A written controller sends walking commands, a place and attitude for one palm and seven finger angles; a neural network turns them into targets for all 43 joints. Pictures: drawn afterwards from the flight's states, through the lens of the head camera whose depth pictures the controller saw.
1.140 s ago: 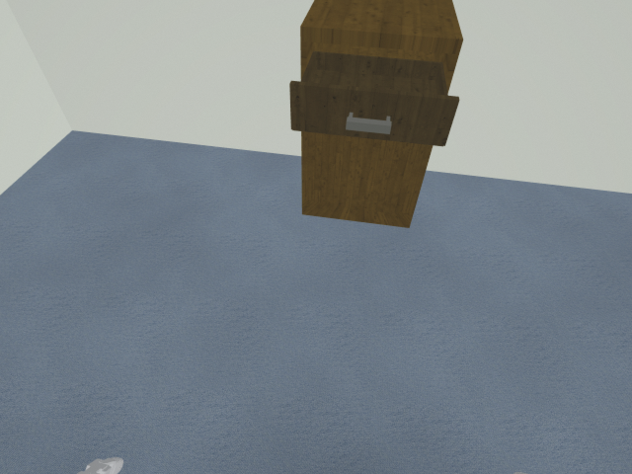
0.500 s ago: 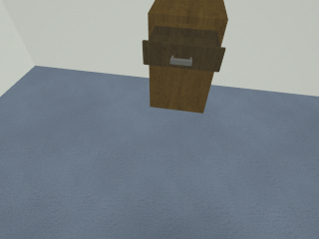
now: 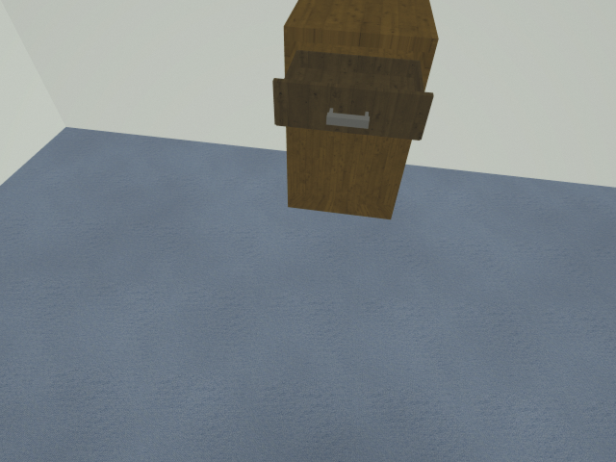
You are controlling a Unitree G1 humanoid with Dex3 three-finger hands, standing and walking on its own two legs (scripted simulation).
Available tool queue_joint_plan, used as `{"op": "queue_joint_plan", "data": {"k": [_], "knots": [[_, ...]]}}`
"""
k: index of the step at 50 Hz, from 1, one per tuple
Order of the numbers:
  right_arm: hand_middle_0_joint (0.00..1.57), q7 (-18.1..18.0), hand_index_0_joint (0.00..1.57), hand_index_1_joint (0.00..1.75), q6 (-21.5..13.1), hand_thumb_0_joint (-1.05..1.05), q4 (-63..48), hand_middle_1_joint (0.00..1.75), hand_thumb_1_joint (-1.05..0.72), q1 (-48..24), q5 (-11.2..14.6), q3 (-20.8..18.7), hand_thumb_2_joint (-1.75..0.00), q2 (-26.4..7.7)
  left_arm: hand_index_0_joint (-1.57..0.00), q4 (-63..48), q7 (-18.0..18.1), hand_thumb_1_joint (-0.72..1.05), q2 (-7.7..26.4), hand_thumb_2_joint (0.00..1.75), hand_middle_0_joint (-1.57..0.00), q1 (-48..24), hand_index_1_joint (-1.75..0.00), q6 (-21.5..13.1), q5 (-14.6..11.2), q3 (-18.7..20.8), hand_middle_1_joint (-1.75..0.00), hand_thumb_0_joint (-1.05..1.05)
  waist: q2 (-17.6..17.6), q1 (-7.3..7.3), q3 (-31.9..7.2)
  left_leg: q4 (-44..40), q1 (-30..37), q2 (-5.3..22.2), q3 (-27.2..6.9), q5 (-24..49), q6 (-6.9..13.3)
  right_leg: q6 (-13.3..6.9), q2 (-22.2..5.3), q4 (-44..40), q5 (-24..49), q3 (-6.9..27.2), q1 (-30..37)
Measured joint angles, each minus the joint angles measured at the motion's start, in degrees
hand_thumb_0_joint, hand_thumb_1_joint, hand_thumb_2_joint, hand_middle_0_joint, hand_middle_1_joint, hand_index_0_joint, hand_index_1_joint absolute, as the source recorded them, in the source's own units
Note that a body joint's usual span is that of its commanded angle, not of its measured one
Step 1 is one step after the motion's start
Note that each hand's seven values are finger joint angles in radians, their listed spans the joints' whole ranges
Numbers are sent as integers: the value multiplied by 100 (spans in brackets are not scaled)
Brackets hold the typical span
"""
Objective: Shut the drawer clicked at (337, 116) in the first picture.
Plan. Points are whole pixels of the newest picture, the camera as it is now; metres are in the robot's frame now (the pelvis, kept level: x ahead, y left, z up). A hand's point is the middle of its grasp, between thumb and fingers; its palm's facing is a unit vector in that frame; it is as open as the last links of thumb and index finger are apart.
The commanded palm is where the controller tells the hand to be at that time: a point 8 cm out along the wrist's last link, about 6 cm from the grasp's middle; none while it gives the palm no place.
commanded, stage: look at it before walking up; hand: left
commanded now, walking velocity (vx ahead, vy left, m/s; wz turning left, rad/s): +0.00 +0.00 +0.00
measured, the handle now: (348, 116) +1.02 -0.06 -0.08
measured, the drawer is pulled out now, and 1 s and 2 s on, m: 0.29 0.29 0.29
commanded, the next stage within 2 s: walk to a spot facing it in 0.30 s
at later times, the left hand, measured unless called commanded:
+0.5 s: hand out of the picture +0.06 +0.24 -0.17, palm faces -0.03 -0.95 -0.31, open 7.4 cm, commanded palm none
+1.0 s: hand out of the picture +0.13 +0.13 -0.17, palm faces -0.19 -0.96 -0.20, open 7.4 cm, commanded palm none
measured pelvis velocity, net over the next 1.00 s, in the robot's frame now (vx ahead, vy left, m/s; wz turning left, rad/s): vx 0.12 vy -0.06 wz -0.28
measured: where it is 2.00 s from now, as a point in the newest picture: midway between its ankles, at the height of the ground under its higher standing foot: (332, 421)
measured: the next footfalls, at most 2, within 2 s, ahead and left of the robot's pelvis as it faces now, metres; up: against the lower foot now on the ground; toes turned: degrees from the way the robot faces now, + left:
left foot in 1.28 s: +0.44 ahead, +0.01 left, +0.00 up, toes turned -19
right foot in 1.86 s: +0.38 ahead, -0.20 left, +0.00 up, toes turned -53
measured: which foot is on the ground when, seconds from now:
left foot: down 0.00-0.78, up 0.80-1.00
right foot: down 0.00-1.00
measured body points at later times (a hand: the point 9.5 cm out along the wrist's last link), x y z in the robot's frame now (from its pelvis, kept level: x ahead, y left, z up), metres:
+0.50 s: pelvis +0.01 +0.00 +0.00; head +0.01 +0.00 +0.45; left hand +0.07 +0.29 -0.14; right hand +0.08 -0.28 -0.14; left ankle +0.01 +0.13 -0.74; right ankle +0.01 -0.12 -0.74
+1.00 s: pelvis +0.12 -0.06 +0.00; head +0.14 -0.07 +0.45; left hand +0.14 +0.18 -0.15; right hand +0.12 -0.31 -0.15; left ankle +0.18 +0.08 -0.65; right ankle +0.06 -0.12 -0.74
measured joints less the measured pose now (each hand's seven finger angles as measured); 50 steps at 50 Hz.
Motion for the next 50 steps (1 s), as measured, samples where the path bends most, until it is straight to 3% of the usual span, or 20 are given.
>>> {"op": "queue_joint_plan", "data": {"k": [23, 31, 35, 38, 39, 41, 44, 46, 50], "knots": [[20, -30, 21, 30, 5, 0, 20, 30, -91, -59, -7, 20, -90, 32, -20, 63, 27, 90, -8, 89, -21, 89, -30, 10, -5, 11, -30, 0, -23, 46, 7, -70, 93, 25, 46, -57, -6, 4, 23, -97, -23, 45, 84], [20, -11, 21, 30, 43, 0, -203, 30, -91, 409, -61, -76, -90, 370, -20, -106, -111, 90, -297, 89, -20, 713, -30, 201, 50, 134, -29, 0, -66, 137, -177, 632, 10, 140, 437, -715, 4, -116, 146, 893, -770, 394, -288], [20, -15, 21, 30, -68, 0, -308, 30, -91, 676, -62, -171, -90, 526, -20, -182, -190, 90, -478, 89, -20, 963, -30, 243, 60, 227, -29, 0, -77, 156, -49, 699, 209, 256, 802, -961, -58, -111, 2, 1976, -1358, 7, -822], [20, -33, 21, 30, -104, 0, -318, 30, -91, 853, -83, -227, -90, 529, -20, -288, -250, 90, -635, 89, -20, 992, -30, 180, 57, 277, -29, 0, 77, 114, 121, 880, 344, 462, 985, -1195, -203, -122, -92, 1745, -1208, -356, -937], [20, -30, 21, 30, -92, 0, -305, 30, -91, 924, -73, -239, -90, 514, -20, -355, -261, 90, -660, 89, -20, 998, -30, 103, 61, 284, -29, 0, 153, 105, 164, 1229, 244, 582, 985, -1382, -191, -171, -54, 1518, -807, -443, -876], [20, -16, 21, 30, 15, 0, -205, 30, -91, 990, -49, -251, -90, 526, -20, -440, -193, 90, -695, 89, -20, 994, -30, -88, 47, 312, -29, 0, 215, 124, 199, 2708, -337, 636, 690, -1776, -122, -318, 58, 1691, -759, -540, -878], [20, 12, 21, 30, 89, 1, -138, 30, -91, 921, -49, -273, -90, 571, -20, -494, -67, 90, -761, 89, -20, 1129, -30, -222, 9, 336, -29, 0, 155, 215, 170, 4316, -1200, 511, 417, -1367, -52, -431, 199, 1312, -877, -487, -526], [20, 27, 20, 30, 70, 1, -238, 30, -91, 764, -74, -301, -90, 585, -20, -469, -23, 90, -822, 89, -20, 1268, -30, -243, 21, 314, -29, 0, 108, 224, 131, 4639, -1685, 515, 414, -978, -90, -426, 273, 879, -718, -363, -271], [20, 60, 20, 30, 18, 1, -602, 30, -91, 363, -87, -357, -90, 618, -20, -338, -9, 90, -972, 89, -20, 1508, -30, -280, 52, 248, -29, 0, 83, 149, 63, 4486, -2462, 589, 354, -357, -210, -443, 368, 150, -480, -81, 144]]}}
